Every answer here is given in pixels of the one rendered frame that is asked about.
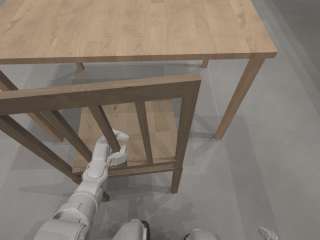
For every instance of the robot thigh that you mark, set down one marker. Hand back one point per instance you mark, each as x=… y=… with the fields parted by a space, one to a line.
x=131 y=231
x=200 y=235

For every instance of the robot left forearm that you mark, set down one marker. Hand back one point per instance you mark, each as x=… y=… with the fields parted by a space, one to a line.
x=84 y=202

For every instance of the table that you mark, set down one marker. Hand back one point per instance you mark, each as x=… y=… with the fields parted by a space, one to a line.
x=97 y=31

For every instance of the right robot hand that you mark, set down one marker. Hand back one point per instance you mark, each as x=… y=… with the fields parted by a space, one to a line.
x=266 y=234

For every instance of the robot right thigh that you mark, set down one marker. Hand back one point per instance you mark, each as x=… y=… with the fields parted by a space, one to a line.
x=200 y=235

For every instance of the left robot hand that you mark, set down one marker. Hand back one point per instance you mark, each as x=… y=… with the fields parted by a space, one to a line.
x=102 y=150

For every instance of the chair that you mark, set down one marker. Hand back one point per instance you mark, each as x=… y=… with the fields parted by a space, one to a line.
x=140 y=108

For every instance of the robot left thigh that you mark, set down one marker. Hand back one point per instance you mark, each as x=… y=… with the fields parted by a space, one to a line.
x=131 y=231

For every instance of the robot left upper arm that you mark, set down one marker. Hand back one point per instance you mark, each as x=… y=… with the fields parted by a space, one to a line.
x=57 y=229

